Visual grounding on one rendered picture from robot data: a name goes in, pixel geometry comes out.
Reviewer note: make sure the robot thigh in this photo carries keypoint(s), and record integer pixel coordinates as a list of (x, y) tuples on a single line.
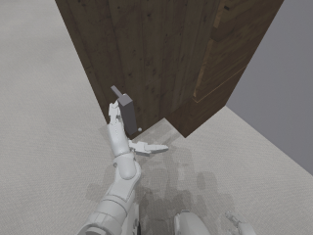
[(187, 223), (131, 221)]

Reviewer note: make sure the left robot thigh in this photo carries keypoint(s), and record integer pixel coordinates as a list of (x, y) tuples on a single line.
[(131, 221)]

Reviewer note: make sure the robot right hand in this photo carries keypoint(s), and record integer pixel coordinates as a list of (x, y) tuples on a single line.
[(240, 223)]

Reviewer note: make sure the robot left forearm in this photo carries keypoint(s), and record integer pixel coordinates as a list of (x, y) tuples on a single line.
[(108, 217)]

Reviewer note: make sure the right robot thigh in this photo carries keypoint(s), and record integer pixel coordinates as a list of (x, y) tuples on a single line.
[(187, 223)]

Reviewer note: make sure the handle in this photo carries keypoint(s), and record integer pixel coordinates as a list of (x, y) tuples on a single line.
[(126, 107)]

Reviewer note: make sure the robot left hand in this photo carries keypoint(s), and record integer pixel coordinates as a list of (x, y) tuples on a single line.
[(118, 139)]

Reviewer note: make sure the cupboard door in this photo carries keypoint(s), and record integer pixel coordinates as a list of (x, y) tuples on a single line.
[(151, 50)]

